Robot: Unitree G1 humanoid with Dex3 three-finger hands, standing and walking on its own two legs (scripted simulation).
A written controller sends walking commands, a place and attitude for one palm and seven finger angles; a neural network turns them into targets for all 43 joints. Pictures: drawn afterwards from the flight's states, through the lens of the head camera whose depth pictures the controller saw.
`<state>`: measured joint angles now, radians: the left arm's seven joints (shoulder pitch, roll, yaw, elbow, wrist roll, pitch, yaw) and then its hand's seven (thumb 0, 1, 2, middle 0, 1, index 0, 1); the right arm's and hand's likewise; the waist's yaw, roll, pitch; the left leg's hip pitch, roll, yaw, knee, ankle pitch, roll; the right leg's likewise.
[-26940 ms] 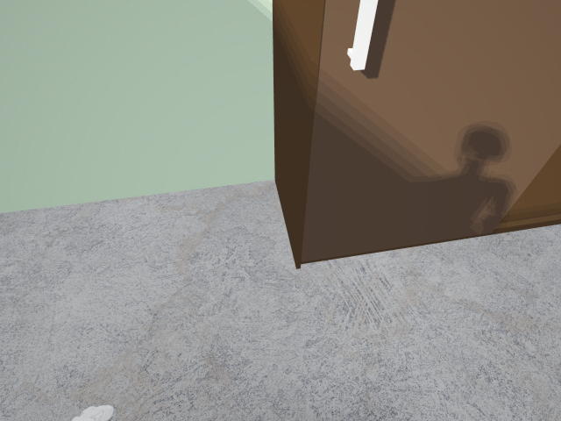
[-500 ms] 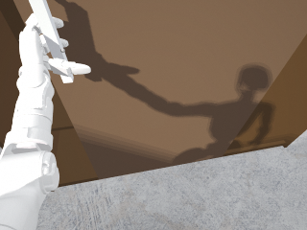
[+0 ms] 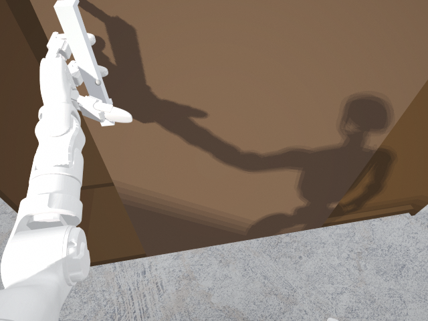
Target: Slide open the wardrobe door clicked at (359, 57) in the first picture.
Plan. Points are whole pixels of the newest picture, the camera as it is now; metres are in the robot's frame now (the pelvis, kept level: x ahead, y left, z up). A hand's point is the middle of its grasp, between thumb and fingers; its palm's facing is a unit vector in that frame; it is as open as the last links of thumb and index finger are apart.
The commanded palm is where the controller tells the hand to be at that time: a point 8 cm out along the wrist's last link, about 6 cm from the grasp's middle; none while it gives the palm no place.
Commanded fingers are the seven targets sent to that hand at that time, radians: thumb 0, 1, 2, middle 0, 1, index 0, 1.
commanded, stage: slip the hand off the handle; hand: left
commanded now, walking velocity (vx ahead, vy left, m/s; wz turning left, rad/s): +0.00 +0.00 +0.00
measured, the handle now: (92, 66) +0.49 +0.22 +0.24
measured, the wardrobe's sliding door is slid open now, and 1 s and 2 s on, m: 0.28 0.28 0.28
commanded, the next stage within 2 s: draw the hand back to the body in 1.12 s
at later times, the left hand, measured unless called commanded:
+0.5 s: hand (53, 86) +0.44 +0.26 +0.23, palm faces +0.35 -0.93 -0.11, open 14.6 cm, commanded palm +0.39 +0.30 +0.22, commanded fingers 0.00 -0.55 0.20 -0.25 -1.15 -0.25 -1.15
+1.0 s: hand (39, 122) +0.36 +0.26 +0.22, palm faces +0.30 -0.95 -0.08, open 14.7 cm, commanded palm +0.31 +0.29 +0.22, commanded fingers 0.00 -0.55 0.20 -0.25 -1.15 -0.25 -1.15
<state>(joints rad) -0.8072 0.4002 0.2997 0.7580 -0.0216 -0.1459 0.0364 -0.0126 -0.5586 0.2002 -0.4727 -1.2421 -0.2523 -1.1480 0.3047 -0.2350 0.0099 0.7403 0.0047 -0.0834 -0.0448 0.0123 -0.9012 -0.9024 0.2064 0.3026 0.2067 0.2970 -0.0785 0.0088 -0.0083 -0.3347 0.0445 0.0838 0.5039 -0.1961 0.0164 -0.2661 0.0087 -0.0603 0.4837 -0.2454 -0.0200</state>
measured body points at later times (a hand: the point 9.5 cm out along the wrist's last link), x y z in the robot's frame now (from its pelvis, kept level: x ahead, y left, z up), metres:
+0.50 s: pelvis +0.00 -0.02 +0.00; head +0.01 -0.02 +0.45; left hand +0.41 +0.31 +0.24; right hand +0.04 -0.30 -0.12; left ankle +0.04 +0.11 -0.74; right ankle +0.01 -0.11 -0.74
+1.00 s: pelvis +0.01 +0.00 +0.00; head -0.01 +0.00 +0.45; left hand +0.33 +0.31 +0.23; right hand +0.19 -0.23 -0.08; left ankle +0.04 +0.11 -0.74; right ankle +0.01 -0.11 -0.74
